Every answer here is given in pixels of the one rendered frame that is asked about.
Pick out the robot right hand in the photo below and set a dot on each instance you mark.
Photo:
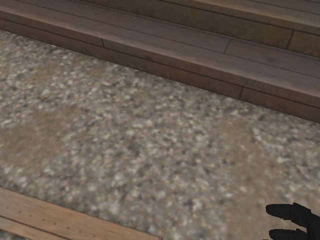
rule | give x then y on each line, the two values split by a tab
299	215

